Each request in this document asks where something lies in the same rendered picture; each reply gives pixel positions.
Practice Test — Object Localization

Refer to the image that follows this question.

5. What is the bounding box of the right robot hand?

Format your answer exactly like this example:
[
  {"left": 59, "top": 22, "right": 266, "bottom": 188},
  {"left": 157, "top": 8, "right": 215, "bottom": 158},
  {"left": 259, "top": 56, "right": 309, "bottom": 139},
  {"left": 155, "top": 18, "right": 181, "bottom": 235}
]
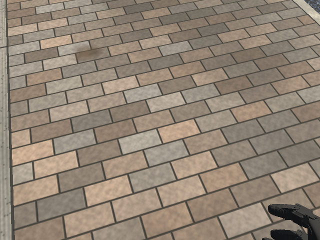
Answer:
[{"left": 262, "top": 203, "right": 320, "bottom": 240}]

